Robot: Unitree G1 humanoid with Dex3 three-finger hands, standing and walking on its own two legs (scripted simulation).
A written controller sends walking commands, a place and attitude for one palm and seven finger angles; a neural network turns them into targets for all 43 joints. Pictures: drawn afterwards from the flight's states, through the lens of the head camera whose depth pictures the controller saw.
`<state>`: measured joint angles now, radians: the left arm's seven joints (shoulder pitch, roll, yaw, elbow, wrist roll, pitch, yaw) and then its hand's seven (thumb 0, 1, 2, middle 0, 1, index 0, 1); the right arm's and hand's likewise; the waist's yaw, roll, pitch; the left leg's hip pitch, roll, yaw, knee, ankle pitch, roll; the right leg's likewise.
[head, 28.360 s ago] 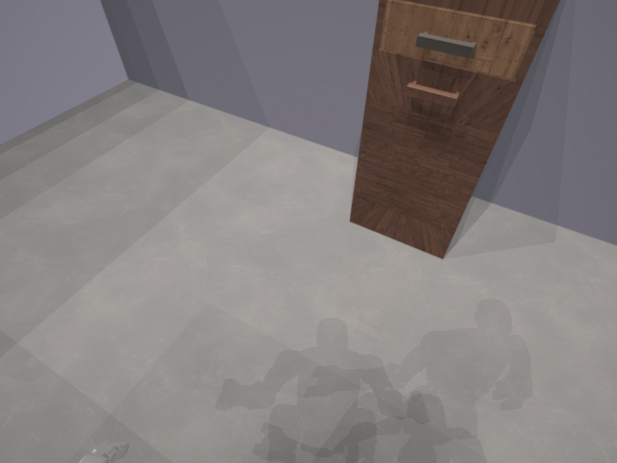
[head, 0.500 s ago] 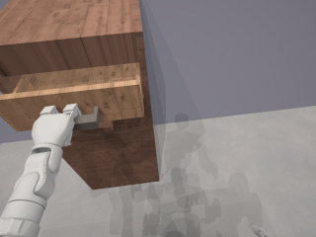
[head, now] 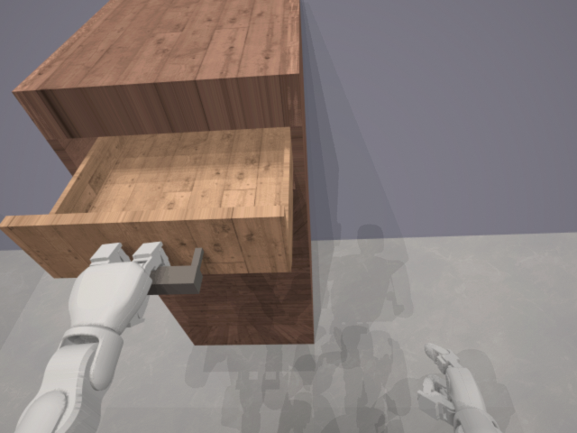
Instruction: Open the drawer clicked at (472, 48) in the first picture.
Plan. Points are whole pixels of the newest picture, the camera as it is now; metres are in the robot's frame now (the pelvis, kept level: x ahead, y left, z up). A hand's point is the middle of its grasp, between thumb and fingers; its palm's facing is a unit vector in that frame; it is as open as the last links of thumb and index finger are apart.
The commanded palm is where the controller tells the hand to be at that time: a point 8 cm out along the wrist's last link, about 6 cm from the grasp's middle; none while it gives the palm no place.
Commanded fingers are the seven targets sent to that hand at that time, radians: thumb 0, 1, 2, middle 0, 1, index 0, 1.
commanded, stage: pull the drawer open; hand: left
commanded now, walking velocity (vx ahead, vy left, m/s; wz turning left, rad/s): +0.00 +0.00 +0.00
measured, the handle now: (149, 267) +0.30 +0.24 +0.08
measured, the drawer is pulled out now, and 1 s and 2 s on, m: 0.19 0.30 0.30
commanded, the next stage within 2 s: open the thumb to release the handle in 0.68 s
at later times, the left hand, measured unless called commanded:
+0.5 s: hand (106, 389) +0.15 +0.24 +0.06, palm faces -0.01 -0.09 -1.00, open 6.1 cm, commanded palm +0.10 +0.25 +0.12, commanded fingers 0.00 0.90 0.90 -0.40 -1.35 -0.40 -1.35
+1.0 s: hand (101, 391) +0.15 +0.24 +0.06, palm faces +0.07 -0.09 -0.99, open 7.0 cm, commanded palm +0.12 +0.24 +0.12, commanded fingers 0.00 0.06 0.54 -0.34 -1.26 -0.34 -1.26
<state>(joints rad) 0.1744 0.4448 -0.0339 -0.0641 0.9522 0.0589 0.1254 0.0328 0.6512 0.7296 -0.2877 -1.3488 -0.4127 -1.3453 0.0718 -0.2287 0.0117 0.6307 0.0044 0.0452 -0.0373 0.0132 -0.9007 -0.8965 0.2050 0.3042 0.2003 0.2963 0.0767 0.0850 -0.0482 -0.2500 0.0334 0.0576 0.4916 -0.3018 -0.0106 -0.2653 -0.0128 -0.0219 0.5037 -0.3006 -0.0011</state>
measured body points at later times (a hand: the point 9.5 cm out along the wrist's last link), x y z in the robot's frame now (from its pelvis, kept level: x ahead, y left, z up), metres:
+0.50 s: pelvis +0.00 +0.00 -0.01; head +0.01 -0.03 +0.44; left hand +0.14 +0.24 +0.11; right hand +0.22 -0.21 -0.10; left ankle -0.03 +0.12 -0.74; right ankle -0.03 -0.12 -0.74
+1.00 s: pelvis -0.03 +0.00 +0.00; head -0.03 -0.04 +0.44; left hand +0.14 +0.24 +0.12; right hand +0.19 -0.20 -0.11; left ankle -0.03 +0.12 -0.74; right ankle -0.03 -0.12 -0.74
